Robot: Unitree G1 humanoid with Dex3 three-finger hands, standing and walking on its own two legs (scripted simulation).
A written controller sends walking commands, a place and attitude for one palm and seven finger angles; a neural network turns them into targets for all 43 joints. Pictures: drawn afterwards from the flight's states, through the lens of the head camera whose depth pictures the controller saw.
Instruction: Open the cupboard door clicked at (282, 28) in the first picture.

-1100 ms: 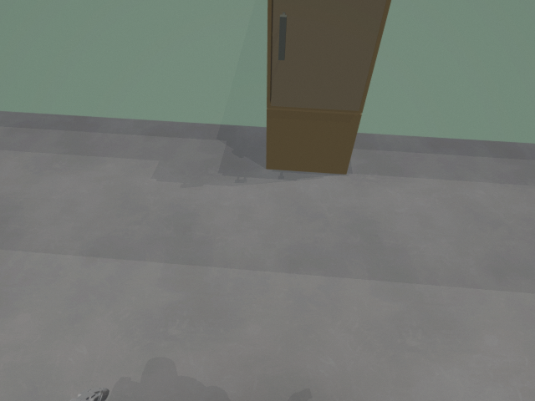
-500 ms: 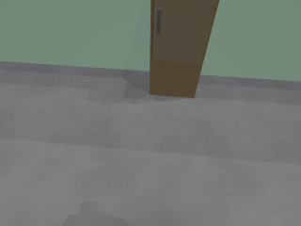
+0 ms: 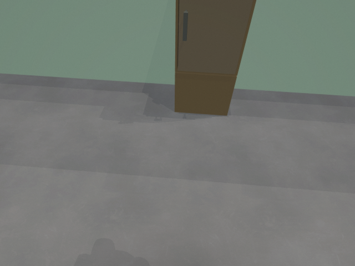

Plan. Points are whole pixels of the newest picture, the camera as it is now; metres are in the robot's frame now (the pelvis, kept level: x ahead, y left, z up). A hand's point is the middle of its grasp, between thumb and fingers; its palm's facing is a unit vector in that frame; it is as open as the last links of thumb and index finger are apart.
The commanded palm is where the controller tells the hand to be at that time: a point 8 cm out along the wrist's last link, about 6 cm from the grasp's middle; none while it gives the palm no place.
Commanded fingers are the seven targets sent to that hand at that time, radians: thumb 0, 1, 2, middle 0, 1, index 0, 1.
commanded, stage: look at it before walking up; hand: left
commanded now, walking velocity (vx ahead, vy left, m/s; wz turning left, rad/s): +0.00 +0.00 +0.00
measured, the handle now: (185, 25) +1.41 +0.02 -0.03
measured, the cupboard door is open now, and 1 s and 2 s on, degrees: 0 0 0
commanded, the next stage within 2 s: walk to a spot facing it in 0.34 s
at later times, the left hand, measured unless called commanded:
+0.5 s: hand out of the picture +0.08 +0.25 -0.16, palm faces -0.04 -0.94 -0.33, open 7.4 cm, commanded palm none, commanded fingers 0.00 0.90 0.90 -0.20 -0.30 -0.20 -0.30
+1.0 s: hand out of the picture +0.05 +0.16 -0.18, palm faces -0.04 -0.99 -0.16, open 7.4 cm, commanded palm none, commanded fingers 0.00 0.90 0.90 -0.20 -0.30 -0.20 -0.30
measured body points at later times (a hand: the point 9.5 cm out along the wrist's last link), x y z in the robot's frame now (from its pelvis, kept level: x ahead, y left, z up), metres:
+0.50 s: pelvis +0.01 +0.00 +0.00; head +0.01 +0.00 +0.45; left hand +0.08 +0.30 -0.13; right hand +0.08 -0.29 -0.13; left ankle +0.01 +0.13 -0.74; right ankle +0.01 -0.11 -0.74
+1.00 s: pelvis +0.13 -0.01 -0.01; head +0.16 +0.00 +0.44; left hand +0.06 +0.21 -0.16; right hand +0.15 -0.25 -0.17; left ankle +0.16 +0.11 -0.69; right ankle +0.01 -0.11 -0.74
